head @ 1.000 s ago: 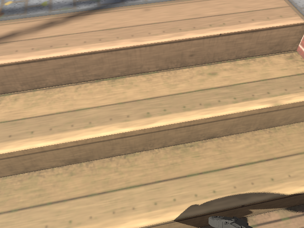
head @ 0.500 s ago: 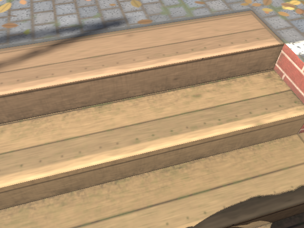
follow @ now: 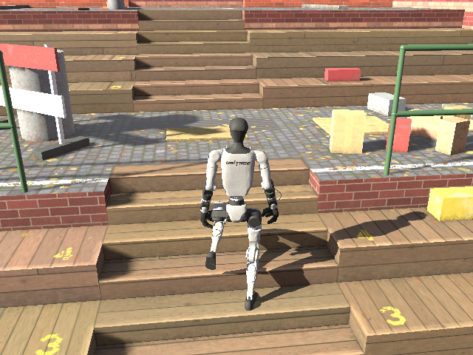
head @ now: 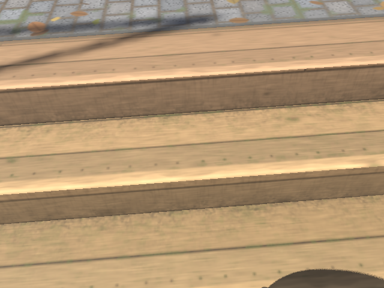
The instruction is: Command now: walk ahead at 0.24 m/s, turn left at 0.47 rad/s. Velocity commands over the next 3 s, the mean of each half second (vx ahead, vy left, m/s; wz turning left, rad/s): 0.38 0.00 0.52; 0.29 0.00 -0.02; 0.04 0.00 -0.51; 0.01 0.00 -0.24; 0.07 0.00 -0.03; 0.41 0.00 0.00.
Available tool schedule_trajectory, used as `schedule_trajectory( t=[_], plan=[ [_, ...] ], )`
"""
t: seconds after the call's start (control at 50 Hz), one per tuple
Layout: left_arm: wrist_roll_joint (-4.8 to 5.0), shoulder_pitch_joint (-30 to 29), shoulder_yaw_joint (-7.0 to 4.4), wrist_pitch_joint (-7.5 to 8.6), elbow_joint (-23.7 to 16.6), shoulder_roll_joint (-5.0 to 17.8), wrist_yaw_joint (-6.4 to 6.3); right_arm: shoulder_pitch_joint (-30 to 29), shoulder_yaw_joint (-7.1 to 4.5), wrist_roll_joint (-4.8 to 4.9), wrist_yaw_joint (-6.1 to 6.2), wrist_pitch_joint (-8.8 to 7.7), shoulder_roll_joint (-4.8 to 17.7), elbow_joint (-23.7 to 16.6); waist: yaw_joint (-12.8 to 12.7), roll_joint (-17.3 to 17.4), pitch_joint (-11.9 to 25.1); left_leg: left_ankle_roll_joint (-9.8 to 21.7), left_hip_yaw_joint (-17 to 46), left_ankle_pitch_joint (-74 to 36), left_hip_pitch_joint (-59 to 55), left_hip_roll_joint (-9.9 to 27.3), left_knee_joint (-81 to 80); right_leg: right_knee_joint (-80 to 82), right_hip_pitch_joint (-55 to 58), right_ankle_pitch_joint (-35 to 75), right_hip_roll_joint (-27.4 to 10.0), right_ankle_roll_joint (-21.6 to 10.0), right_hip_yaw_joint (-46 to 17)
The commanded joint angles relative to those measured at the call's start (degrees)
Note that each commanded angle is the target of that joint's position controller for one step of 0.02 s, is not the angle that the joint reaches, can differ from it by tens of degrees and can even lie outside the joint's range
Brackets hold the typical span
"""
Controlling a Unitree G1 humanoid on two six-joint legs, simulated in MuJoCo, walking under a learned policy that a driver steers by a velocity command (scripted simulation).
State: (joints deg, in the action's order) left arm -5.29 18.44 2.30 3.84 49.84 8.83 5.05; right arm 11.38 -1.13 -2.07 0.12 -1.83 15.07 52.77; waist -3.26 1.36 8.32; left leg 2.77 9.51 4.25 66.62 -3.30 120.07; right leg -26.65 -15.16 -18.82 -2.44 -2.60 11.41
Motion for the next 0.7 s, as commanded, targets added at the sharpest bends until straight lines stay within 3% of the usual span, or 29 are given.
schedule_trajectory(
  t=[0.02, 0.12, 0.14, 0.18, 0.2, 0.22, 0.24, 0.28, 0.3, 0.32, 0.34, 0.36, 0.38, 0.4, 0.42, 0.44, 0.46, 0.48, 0.5, 0.52, 0.54, 0.56, 0.58, 0.6, 0.62, 0.64, 0.66, 0.68, 0.7],
  plan=[
    [-1.57, 11.0, 0.65, 0.71, 4.4, 3.5, 0.38, -12.1, 0.73, -0.04, -1.65, -0.89, 0.7, -5.5, -3.7, -6.8, -5.7, 4.2, 2.4, 1.3, 27.4, 2.3, 0.6, 14.3, 21.9, -1.8, -18.0, -12.8, -18.0],
    [-3.39, 9.9, 1.53, 1.66, 8.7, 0.8, -0.19, -16.2, 2.43, 0.00, -3.02, 0.44, -2.3, -7.3, -1.3, -6.7, -5.7, 8.6, -2.7, -1.3, 28.7, 7.7, -8.3, 20.1, 18.4, 1.7, -18.6, -12.5, -10.6],
    [-3.12, 7.2, 0.94, 1.54, 8.5, 2.5, 0.26, -19.0, 2.89, 0.11, -3.43, 1.42, -3.0, -8.8, -0.8, -6.5, -6.4, 8.2, -5.7, 5.9, 24.8, 10.4, -15.1, 24.6, 16.9, 3.8, -20.5, -12.3, -8.2],
    [-2.05, 3.3, 0.94, 1.63, 8.0, 3.2, 0.28, -23.0, 3.61, 0.17, -4.38, 3.32, -3.0, -10.5, 0.8, -5.2, -5.8, 8.4, -11.8, 12.8, 12.2, 12.5, -24.8, 28.1, 8.4, 5.8, -18.1, -10.4, -1.7],
    [-0.91, -0.9, 0.78, 1.95, 5.9, 5.3, 0.01, -19.4, 4.02, -0.63, -5.84, 4.08, -4.7, -9.7, 4.1, -7.3, -5.9, 8.4, -16.4, 14.7, -3.2, 11.0, -25.2, 29.7, -1.3, 12.2, -16.7, -10.1, 3.4],
    [-0.66, 0.4, 0.63, 2.43, 6.4, 6.9, -0.26, -19.0, 4.06, -0.57, -6.77, 4.41, -4.3, -9.9, 4.4, -8.1, -5.6, 7.3, -17.7, 18.5, -9.7, 8.6, -26.3, 29.1, -3.7, 19.0, -17.0, -11.3, 4.5],
    [-0.66, 1.5, 0.08, 2.92, 6.5, 9.1, -0.65, -17.2, 3.98, -0.65, -7.16, 4.10, -4.1, -10.1, 5.1, -8.8, -5.6, 6.8, -18.8, 19.6, -10.5, 6.4, -28.7, 25.7, 1.0, 32.2, -17.8, -12.1, 5.3],
    [-0.57, 3.2, -2.01, 3.07, 6.2, 14.3, -1.55, -15.2, 3.59, 0.25, -7.34, 2.71, -3.2, -10.7, 5.9, -12.3, -3.9, 6.0, -20.1, 28.6, -11.4, 1.8, -42.0, 18.1, 15.2, 52.8, -19.1, -12.6, 5.7],
    [-0.03, 3.1, -3.20, 2.97, 6.0, 16.3, -1.82, -13.2, 3.31, 1.23, -6.94, 1.50, -2.7, -10.9, 6.8, -13.5, -1.9, 5.8, -21.2, 29.8, -14.9, -1.3, -53.1, 12.8, 21.7, 62.6, -19.2, -12.8, 5.9],
    [-0.78, 3.2, -3.97, 2.79, 6.1, 18.4, -1.11, -9.8, 3.11, 2.13, -5.97, 0.85, -1.8, -10.7, 8.2, -15.9, 1.5, 6.6, -21.1, 22.9, -24.7, -3.6, -58.5, 8.2, 21.1, 79.1, -19.6, -13.7, 5.6],
    [-2.78, 3.4, -4.12, 3.20, 5.0, 16.1, -1.21, 2.3, 1.37, 1.45, -3.91, 0.07, 2.0, -7.6, 10.8, -10.6, 9.1, 11.5, -11.2, 5.2, -47.0, -2.7, -62.0, -10.6, 7.6, 80.2, -15.2, -9.0, 6.1],
    [-4.31, 8.7, -1.93, 3.72, 2.2, 9.6, 0.74, 16.6, 0.28, 0.86, -1.72, 0.06, 8.7, -4.8, 12.2, 5.3, 23.3, 22.1, 19.1, 7.6, -75.3, 6.6, -77.9, -32.0, -17.9, 46.4, -6.9, -3.6, -1.9],
    [-0.10, 1.2, -3.81, 1.64, 1.4, 11.3, 2.10, 30.0, -2.48, -1.97, -2.16, 0.28, 15.9, 1.2, 15.6, 7.9, 15.0, 17.8, 41.4, 7.2, -77.4, 12.7, -96.0, -52.8, -36.0, 15.8, 3.0, -2.2, -12.8],
    [1.97, -1.4, -3.87, 1.20, 0.9, 7.1, 1.83, 33.0, -3.10, -2.84, -2.25, -1.09, 14.5, 5.1, 15.1, 6.3, 6.7, 9.6, 40.4, 11.8, -72.2, 14.4, -98.2, -72.9, -44.4, 19.9, 6.5, -3.7, -25.4],
    [1.80, -4.5, -3.70, 2.00, 0.5, 4.7, 0.82, 27.8, -2.01, -1.15, -2.84, -2.41, 8.9, 6.8, 11.4, 8.3, -0.1, 7.1, 32.8, 18.8, -61.4, 12.1, -94.7, -86.0, -49.4, 21.4, 6.0, -5.1, -27.4],
    [1.09, -6.3, -3.13, 2.21, -0.3, 3.3, -0.42, 19.8, -1.10, 0.21, -3.70, -3.41, 4.4, 7.7, 6.6, 6.2, -3.8, 7.2, 25.4, 16.5, -53.7, 10.0, -90.9, -93.0, -52.0, 21.2, 6.1, -7.0, -27.6],
    [0.59, -9.2, -2.48, 1.90, -1.9, 2.1, -0.91, 11.4, -0.13, 0.56, -4.65, -3.57, 1.1, 7.2, 1.7, 2.3, -5.9, 6.9, 19.4, 16.6, -45.1, 8.9, -89.7, -93.8, -52.6, 21.4, 4.7, -9.1, -26.2],
    [1.36, -8.5, -2.31, 0.90, -1.4, 2.4, -1.19, 4.2, 1.16, -0.55, -5.66, -3.11, -1.9, 6.7, -2.9, -1.8, -4.9, 6.7, 14.4, 12.8, -37.8, 8.2, -90.9, -91.2, -50.2, 23.7, 2.4, -10.6, -24.7],
    [2.08, -6.9, -2.01, 0.37, -0.9, 2.4, -1.13, 0.2, 1.91, -0.64, -6.04, -2.70, -3.7, 5.9, -5.2, -2.7, -4.7, 6.1, 10.4, 8.2, -34.5, 8.3, -92.8, -92.9, -50.8, 22.8, 0.9, -11.6, -21.8],
    [3.05, -6.7, -2.25, -0.08, -0.5, 3.6, -0.90, -1.3, 1.48, -0.82, -5.96, -2.64, -2.7, 4.8, -5.0, -1.4, -4.9, 7.0, 8.5, 4.7, -32.9, 9.4, -95.7, -93.6, -50.5, 19.0, 0.0, -10.5, -18.9],
    [3.22, -8.0, -2.07, -0.09, -0.6, 3.8, -1.08, -0.6, 1.83, -1.21, -5.44, -3.13, -3.6, 5.0, -4.8, -0.4, -4.6, 6.0, 5.7, 6.6, -32.1, 8.0, -97.2, -92.5, -50.6, 19.1, -0.6, -10.7, -17.6],
    [3.56, -10.4, -1.43, -0.07, -0.7, 2.9, -0.65, 6.1, 2.12, -2.66, -4.78, -3.37, -3.7, 7.5, -2.5, 5.2, -5.0, 7.3, 6.9, 7.9, -35.6, 7.9, -97.7, -104.8, -56.2, 14.5, 1.0, -11.0, -15.5],
    [3.48, -14.1, -0.88, 0.12, -1.9, 1.9, -0.77, 10.3, 2.65, -4.03, -4.42, -3.31, -5.2, 9.5, -1.3, 2.6, -5.7, 6.3, 6.0, 11.4, -38.4, 8.1, -97.7, -104.6, -61.0, 13.9, 1.0, -12.6, -15.8],
    [3.26, -17.6, -0.13, 0.30, -3.3, 1.1, -1.03, 14.5, 3.09, -4.86, -4.05, -3.17, -5.7, 11.3, 0.4, 2.9, -5.8, 6.9, 6.3, 11.1, -42.1, 8.7, -97.6, -105.2, -65.0, 11.1, 0.8, -13.2, -15.6],
    [3.09, -20.2, 0.37, 0.26, -4.4, 0.8, -1.29, 16.7, 3.25, -5.34, -3.97, -3.18, -5.8, 12.1, 1.5, 1.0, -6.2, 7.6, 5.9, 11.4, -45.6, 8.9, -97.9, -100.6, -68.1, 10.9, -0.1, -13.3, -15.3],
    [3.11, -24.7, 0.07, -0.20, -6.9, 2.7, -1.76, 19.2, 3.54, -5.52, -4.64, -3.59, -4.8, 12.8, 2.4, -2.6, -5.0, 7.4, 4.0, 8.1, -47.1, 8.9, -99.2, -87.4, -65.1, 15.5, -1.9, -11.4, -12.8],
    [3.35, -27.8, 0.11, -0.44, -8.3, 3.3, -2.24, 20.7, 3.28, -4.76, -4.62, -4.04, -3.7, 12.1, 4.4, 0.1, -4.7, 8.3, 3.4, 3.5, -48.3, 9.1, -100.6, -80.6, -63.1, 16.1, -3.0, -8.8, -11.1],
    [3.92, -32.5, -0.17, -1.47, -10.5, 4.3, -2.34, 18.1, 2.95, -3.44, -5.18, -4.02, -1.2, 9.0, 4.8, 2.8, -5.0, 8.5, 1.1, -7.7, -44.5, 10.2, -105.3, -73.0, -54.8, 13.9, -3.5, -5.5, -6.5],
    [3.34, -35.8, 0.09, -2.64, -12.1, 3.5, -2.20, 17.0, 2.92, -1.75, -5.36, -4.21, -0.6, 7.2, 5.1, 3.9, -5.3, 9.2, 1.3, -12.6, -40.4, 12.0, -108.7, -65.6, -46.7, 10.9, -3.3, -3.6, -4.7]
  ],
)
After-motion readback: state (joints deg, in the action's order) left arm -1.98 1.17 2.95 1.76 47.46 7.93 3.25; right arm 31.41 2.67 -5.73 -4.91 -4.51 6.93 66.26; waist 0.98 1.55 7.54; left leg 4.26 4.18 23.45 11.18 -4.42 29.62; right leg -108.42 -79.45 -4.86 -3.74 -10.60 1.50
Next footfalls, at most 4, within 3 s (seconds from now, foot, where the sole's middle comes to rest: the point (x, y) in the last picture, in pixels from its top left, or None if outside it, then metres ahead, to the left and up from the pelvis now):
0.32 left None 0.20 0.19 -0.63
0.80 right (182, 256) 0.52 0.10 -0.48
1.40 left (104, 259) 0.50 0.32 -0.48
1.84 right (187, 260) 0.51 0.09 -0.48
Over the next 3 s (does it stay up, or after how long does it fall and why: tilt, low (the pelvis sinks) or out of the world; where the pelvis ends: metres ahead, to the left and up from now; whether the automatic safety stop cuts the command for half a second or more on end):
stays up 0.68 0.28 0.34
